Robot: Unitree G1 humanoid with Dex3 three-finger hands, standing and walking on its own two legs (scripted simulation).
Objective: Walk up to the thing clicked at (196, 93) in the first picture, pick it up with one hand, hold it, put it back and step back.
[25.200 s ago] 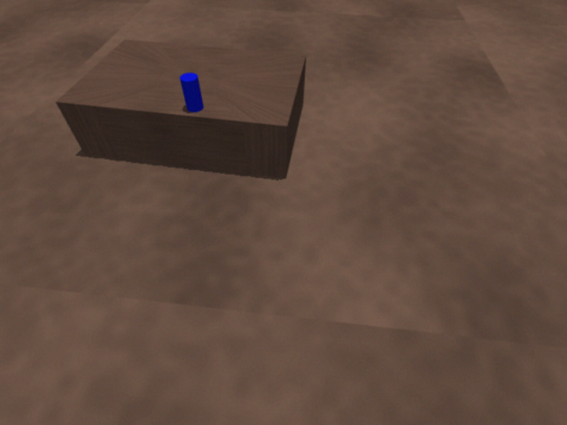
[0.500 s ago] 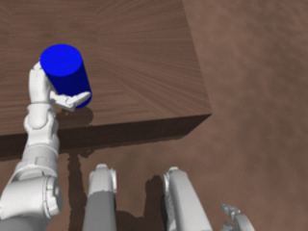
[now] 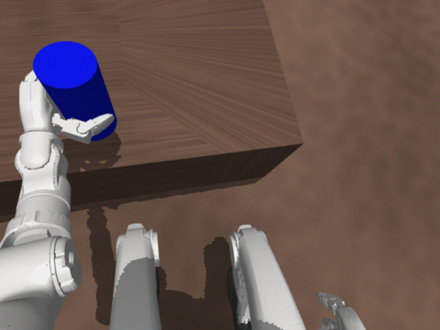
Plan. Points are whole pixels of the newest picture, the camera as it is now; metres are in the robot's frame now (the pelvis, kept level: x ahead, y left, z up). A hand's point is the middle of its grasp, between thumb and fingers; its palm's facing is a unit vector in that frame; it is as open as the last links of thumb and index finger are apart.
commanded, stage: lower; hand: left
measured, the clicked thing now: (82, 97) +0.49 +0.22 +0.00
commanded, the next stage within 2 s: loosen in 0.88 s
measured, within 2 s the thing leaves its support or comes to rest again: rests again in 0.74 s
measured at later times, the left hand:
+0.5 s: hand (96, 119) +0.49 +0.22 -0.07, palm faces +0.13 -0.99 -0.05, open 10.9 cm
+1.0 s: hand (102, 125) +0.49 +0.22 -0.10, palm faces +0.11 -0.99 -0.06, open 10.9 cm
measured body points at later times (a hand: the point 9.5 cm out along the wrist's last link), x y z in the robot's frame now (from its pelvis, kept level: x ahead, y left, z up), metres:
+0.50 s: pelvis -0.02 +0.00 -0.06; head +0.19 +0.05 +0.33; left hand +0.48 +0.27 -0.07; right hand +0.06 -0.26 -0.19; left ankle +0.08 +0.15 -0.47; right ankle +0.05 -0.14 -0.47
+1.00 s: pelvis -0.02 +0.00 -0.09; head +0.19 +0.04 +0.30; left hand +0.48 +0.27 -0.10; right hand +0.06 -0.27 -0.22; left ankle +0.08 +0.15 -0.47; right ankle +0.05 -0.14 -0.47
